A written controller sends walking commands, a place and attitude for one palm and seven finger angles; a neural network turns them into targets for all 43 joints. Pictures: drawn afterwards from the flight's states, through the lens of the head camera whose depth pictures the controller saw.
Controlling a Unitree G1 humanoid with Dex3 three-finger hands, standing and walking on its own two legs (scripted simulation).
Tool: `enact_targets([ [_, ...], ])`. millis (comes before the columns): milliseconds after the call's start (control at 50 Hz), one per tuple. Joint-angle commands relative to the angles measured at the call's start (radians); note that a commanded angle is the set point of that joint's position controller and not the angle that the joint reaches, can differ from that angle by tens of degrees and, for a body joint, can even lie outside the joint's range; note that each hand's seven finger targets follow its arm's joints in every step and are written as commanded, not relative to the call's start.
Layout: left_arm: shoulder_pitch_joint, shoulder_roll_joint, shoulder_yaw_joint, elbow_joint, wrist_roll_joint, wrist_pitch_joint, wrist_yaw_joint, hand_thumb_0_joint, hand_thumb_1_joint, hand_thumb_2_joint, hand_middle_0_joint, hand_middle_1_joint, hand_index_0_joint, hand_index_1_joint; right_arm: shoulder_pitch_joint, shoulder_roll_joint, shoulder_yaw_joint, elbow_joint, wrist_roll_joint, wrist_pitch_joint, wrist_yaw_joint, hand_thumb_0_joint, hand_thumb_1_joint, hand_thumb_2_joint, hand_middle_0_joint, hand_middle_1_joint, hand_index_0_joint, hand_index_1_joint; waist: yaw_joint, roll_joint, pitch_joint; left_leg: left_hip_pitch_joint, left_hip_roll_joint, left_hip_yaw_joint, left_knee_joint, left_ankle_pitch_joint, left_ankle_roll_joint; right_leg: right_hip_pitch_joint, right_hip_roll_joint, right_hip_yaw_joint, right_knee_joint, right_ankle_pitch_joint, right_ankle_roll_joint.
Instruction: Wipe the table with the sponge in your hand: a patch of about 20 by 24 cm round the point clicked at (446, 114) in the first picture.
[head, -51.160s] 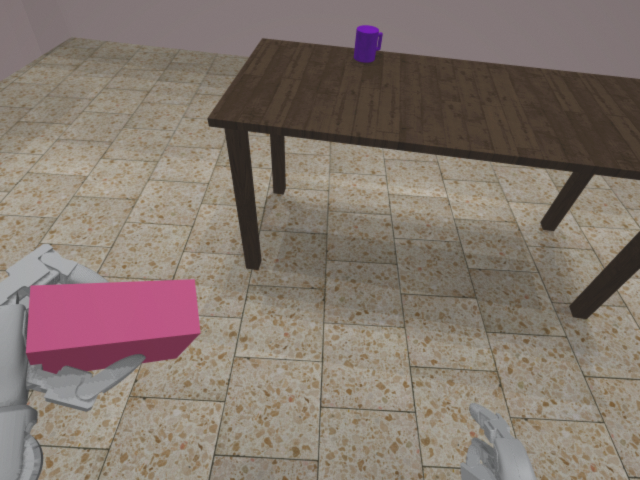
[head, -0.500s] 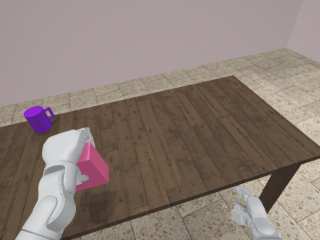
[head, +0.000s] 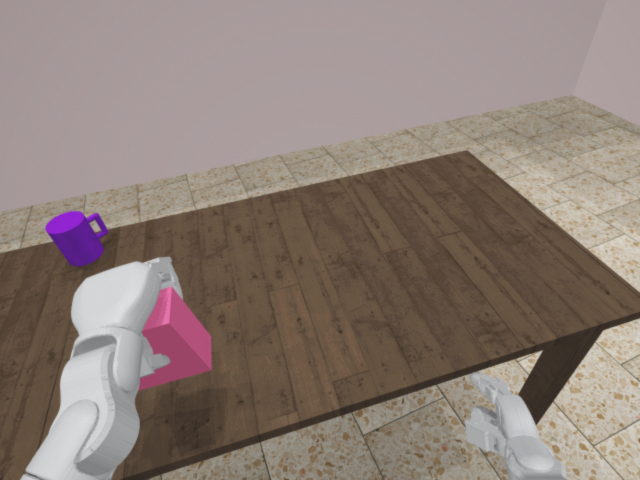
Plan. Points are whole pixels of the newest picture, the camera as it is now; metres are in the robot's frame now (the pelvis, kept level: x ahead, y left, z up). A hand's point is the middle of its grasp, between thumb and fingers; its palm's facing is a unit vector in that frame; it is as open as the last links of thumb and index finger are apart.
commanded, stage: bring the sponge back beside the body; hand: left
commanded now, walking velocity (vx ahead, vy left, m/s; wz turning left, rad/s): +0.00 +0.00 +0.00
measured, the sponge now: (160, 349) +0.24 +0.26 +0.05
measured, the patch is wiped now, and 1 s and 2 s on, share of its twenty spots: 1.00 1.00 1.00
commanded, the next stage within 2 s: step back with the hand held close in 1.42 s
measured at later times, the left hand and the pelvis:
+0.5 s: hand (121, 338) +0.22 +0.27 +0.11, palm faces +0.11 -0.14 -0.98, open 9.6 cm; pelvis -0.01 +0.00 +0.00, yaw +0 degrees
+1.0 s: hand (99, 366) +0.18 +0.28 +0.11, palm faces +0.10 -0.14 -0.98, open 9.6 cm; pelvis -0.01 +0.00 +0.00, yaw +0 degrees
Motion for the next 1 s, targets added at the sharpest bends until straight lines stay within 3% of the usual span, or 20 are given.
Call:
enact_targets([
  [0,-0.222,0.221,0.184,-0.215,0.035,0.0,0.058,0.0,0.1,1.3,-1.2,-1.6,-1.2,-1.6,-0.299,-0.087,-0.03,-0.212,0.001,-0.061,-0.001,0.0,-0.9,-0.9,0.2,0.3,0.2,0.3,0.018,-0.053,-0.185,0.039,-0.021,-0.065,-0.035,0.199,0.043,0.019,-0.015,0.102,-0.071,0.157,-0.042],
  [20,-0.224,0.24,0.2,-0.232,0.034,0.004,0.059,0.0,0.1,1.3,-1.2,-1.6,-1.2,-1.6,-0.302,-0.094,-0.031,-0.215,-0.001,-0.06,-0.002,0.0,-0.9,-0.9,0.2,0.3,0.2,0.3,0.017,-0.048,-0.177,0.038,-0.019,-0.067,-0.039,0.181,0.043,0.012,-0.009,0.119,-0.075,0.128,-0.046],
  [40,-0.213,0.187,0.156,-0.226,0.024,0.009,0.053,0.0,0.1,1.3,-1.2,-1.6,-1.2,-1.6,-0.303,-0.086,-0.028,-0.225,0.003,-0.06,-0.001,0.0,-0.9,-0.9,0.2,0.3,0.2,0.3,0.014,-0.051,-0.168,0.029,-0.018,-0.063,-0.037,0.176,0.046,0.008,-0.011,0.087,-0.071,0.119,-0.042],
  [80,-0.207,0.171,0.137,-0.22,0.015,0.012,0.046,0.0,0.1,1.3,-1.2,-1.6,-1.2,-1.6,-0.307,-0.088,-0.027,-0.224,0.004,-0.061,-0.002,0.0,-0.9,-0.9,0.2,0.3,0.2,0.3,0.008,-0.061,-0.144,0.03,-0.016,-0.064,-0.04,0.164,0.047,-0.012,-0.013,0.087,-0.08,0.106,-0.039],
  [120,-0.215,0.225,0.178,-0.253,0.023,0.009,0.047,0.0,0.1,1.3,-1.2,-1.6,-1.2,-1.6,-0.309,-0.095,-0.029,-0.223,0.002,-0.062,-0.005,0.0,-0.9,-0.9,0.2,0.3,0.2,0.3,0.01,-0.049,-0.158,0.036,-0.016,-0.07,-0.041,0.159,0.047,-0.007,-0.01,0.115,-0.079,0.095,-0.043],
  [180,-0.195,0.204,0.161,-0.238,0.025,0.002,0.041,0.0,0.1,1.3,-1.2,-1.6,-1.2,-1.6,-0.299,-0.091,-0.027,-0.221,0.001,-0.065,-0.009,0.0,-0.9,-0.9,0.2,0.3,0.2,0.3,0.009,-0.06,-0.16,0.04,-0.017,-0.067,-0.035,0.166,0.051,-0.009,-0.011,0.091,-0.078,0.103,-0.04],
  [220,-0.194,0.26,0.209,-0.288,0.029,-0.011,0.049,0.0,0.1,1.3,-1.2,-1.6,-1.2,-1.6,-0.299,-0.094,-0.029,-0.224,-0.002,-0.069,-0.01,0.0,-0.9,-0.9,0.2,0.3,0.2,0.3,0.014,-0.048,-0.177,0.042,-0.015,-0.074,-0.037,0.157,0.048,0.005,-0.009,0.114,-0.076,0.088,-0.043],
  [280,-0.195,0.222,0.182,-0.26,0.032,-0.02,0.054,0.0,0.1,1.3,-1.2,-1.6,-1.2,-1.6,-0.293,-0.087,-0.026,-0.218,-0.003,-0.071,-0.015,0.0,-0.9,-0.9,0.2,0.3,0.2,0.3,0.012,-0.039,-0.155,0.04,-0.016,-0.07,-0.039,0.153,0.048,-0.007,-0.01,0.09,-0.083,0.081,-0.041],
  [320,-0.206,0.272,0.224,-0.286,0.038,-0.028,0.064,0.0,0.1,1.3,-1.2,-1.6,-1.2,-1.6,-0.296,-0.092,-0.03,-0.216,-0.003,-0.075,-0.016,0.0,-0.9,-0.9,0.2,0.3,0.2,0.3,0.012,-0.026,-0.157,0.04,-0.015,-0.078,-0.045,0.131,0.046,-0.008,-0.005,0.12,-0.087,0.046,-0.047],
  [340,-0.202,0.222,0.186,-0.282,0.036,-0.027,0.061,0.0,0.1,1.3,-1.2,-1.6,-1.2,-1.6,-0.296,-0.083,-0.027,-0.226,-0.003,-0.078,-0.016,0.0,-0.9,-0.9,0.2,0.3,0.2,0.3,0.018,-0.026,-0.169,0.04,-0.019,-0.071,-0.039,0.141,0.05,0.001,-0.009,0.094,-0.082,0.062,-0.044],
  [420,-0.159,0.254,0.218,-0.285,0.025,-0.028,0.064,0.0,0.1,1.3,-1.2,-1.6,-1.2,-1.6,-0.3,-0.09,-0.03,-0.219,-0.003,-0.082,-0.015,0.0,-0.9,-0.9,0.2,0.3,0.2,0.3,0.019,-0.018,-0.155,0.039,-0.016,-0.081,-0.048,0.136,0.044,-0.002,-0.007,0.117,-0.084,0.058,-0.047],
  [480,-0.118,0.206,0.185,-0.27,0.014,-0.02,0.052,0.0,0.1,1.3,-1.2,-1.6,-1.2,-1.6,-0.296,-0.09,-0.029,-0.218,-0.002,-0.077,-0.013,0.0,-0.9,-0.9,0.2,0.3,0.2,0.3,0.017,-0.047,-0.152,0.035,-0.015,-0.074,-0.043,0.149,0.047,-0.003,-0.011,0.089,-0.082,0.08,-0.04],
  [520,-0.107,0.247,0.222,-0.317,0.013,-0.025,0.054,0.0,0.1,1.3,-1.2,-1.6,-1.2,-1.6,-0.302,-0.094,-0.032,-0.226,-0.002,-0.079,-0.011,0.0,-0.9,-0.9,0.2,0.3,0.2,0.3,0.02,-0.032,-0.158,0.033,-0.014,-0.081,-0.045,0.143,0.046,0.004,-0.008,0.113,-0.076,0.072,-0.044],
  [660,-0.048,0.254,0.242,-0.331,0.014,-0.039,0.057,0.0,0.1,1.3,-1.2,-1.6,-1.2,-1.6,-0.287,-0.085,-0.029,-0.229,-0.004,-0.081,-0.008,0.0,-0.9,-0.9,0.2,0.3,0.2,0.3,0.022,-0.065,-0.14,0.025,-0.015,-0.081,-0.029,0.16,0.048,-0.01,-0.012,0.102,-0.073,0.088,-0.039],
  [720,-0.049,0.283,0.267,-0.369,0.013,-0.049,0.065,0.0,0.1,1.3,-1.2,-1.6,-1.2,-1.6,-0.287,-0.095,-0.034,-0.228,-0.006,-0.081,-0.011,0.0,-0.9,-0.9,0.2,0.3,0.2,0.3,0.021,-0.025,-0.146,0.037,-0.012,-0.086,-0.031,0.145,0.048,-0.006,-0.005,0.122,-0.078,0.071,-0.044],
  [780,-0.004,0.234,0.234,-0.342,0.008,-0.05,0.062,0.0,0.1,1.3,-1.2,-1.6,-1.2,-1.6,-0.279,-0.089,-0.033,-0.226,-0.007,-0.084,-0.01,0.0,-0.9,-0.9,0.2,0.3,0.2,0.3,0.022,-0.027,-0.127,0.037,-0.015,-0.08,-0.021,0.163,0.049,-0.015,-0.009,0.097,-0.08,0.097,-0.042],
  [820,-0.015,0.279,0.27,-0.385,0.006,-0.059,0.067,0.0,0.1,1.3,-1.2,-1.6,-1.2,-1.6,-0.287,-0.093,-0.035,-0.228,-0.006,-0.087,-0.012,0.0,-0.9,-0.9,0.2,0.3,0.2,0.3,0.021,-0.014,-0.134,0.038,-0.012,-0.09,-0.029,0.141,0.048,-0.01,-0.004,0.123,-0.079,0.067,-0.045],
  [840,-0.006,0.236,0.234,-0.384,0.004,-0.058,0.062,0.0,0.1,1.3,-1.2,-1.6,-1.2,-1.6,-0.284,-0.085,-0.032,-0.238,-0.006,-0.09,-0.011,0.0,-0.9,-0.9,0.2,0.3,0.2,0.3,0.025,-0.009,-0.143,0.036,-0.016,-0.084,-0.02,0.148,0.053,-0.006,-0.008,0.096,-0.074,0.078,-0.043],
  [920,0.025,0.277,0.275,-0.386,-0.005,-0.063,0.062,0.0,0.1,1.3,-1.2,-1.6,-1.2,-1.6,-0.285,-0.091,-0.034,-0.23,-0.006,-0.091,-0.015,0.0,-0.9,-0.9,0.2,0.3,0.2,0.3,0.021,-0.019,-0.116,0.033,-0.013,-0.09,-0.029,0.124,0.048,-0.02,-0.006,0.126,-0.085,0.046,-0.042],
  [980,0.068,0.254,0.263,-0.362,-0.006,-0.065,0.057,0.0,0.1,1.3,-1.2,-1.6,-1.2,-1.6,-0.272,-0.091,-0.032,-0.23,-0.009,-0.089,-0.014,0.0,-0.9,-0.9,0.2,0.3,0.2,0.3,0.025,-0.038,-0.113,0.026,-0.014,-0.086,-0.024,0.139,0.051,-0.018,-0.011,0.094,-0.083,0.067,-0.038],
])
